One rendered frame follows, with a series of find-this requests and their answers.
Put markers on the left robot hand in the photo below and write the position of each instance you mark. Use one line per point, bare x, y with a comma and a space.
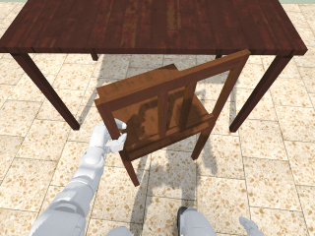
100, 136

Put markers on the chair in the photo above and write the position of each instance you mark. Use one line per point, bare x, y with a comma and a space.
160, 107

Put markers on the robot right thigh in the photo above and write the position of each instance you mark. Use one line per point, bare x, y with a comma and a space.
194, 223

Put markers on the robot left upper arm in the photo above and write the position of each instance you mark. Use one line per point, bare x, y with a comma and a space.
60, 223

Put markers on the table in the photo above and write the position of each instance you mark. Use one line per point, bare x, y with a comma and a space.
152, 27

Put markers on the left robot forearm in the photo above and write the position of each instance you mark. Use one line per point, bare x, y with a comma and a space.
80, 189

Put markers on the right robot hand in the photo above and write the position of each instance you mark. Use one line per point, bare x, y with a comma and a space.
250, 226

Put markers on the right robot shin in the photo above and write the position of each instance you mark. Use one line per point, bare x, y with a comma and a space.
190, 209

